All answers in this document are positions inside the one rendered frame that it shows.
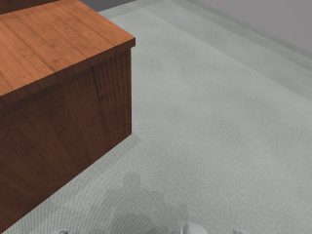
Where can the table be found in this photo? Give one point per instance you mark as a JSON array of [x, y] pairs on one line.
[[65, 97]]

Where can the robot right thigh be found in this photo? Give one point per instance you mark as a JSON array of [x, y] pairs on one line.
[[192, 228]]

